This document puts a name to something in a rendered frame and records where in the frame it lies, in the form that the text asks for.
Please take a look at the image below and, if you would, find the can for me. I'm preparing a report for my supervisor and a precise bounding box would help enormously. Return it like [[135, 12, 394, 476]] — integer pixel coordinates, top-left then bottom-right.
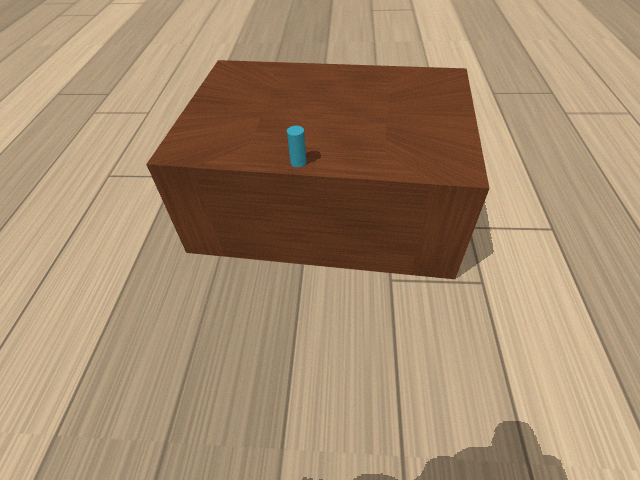
[[287, 126, 306, 167]]

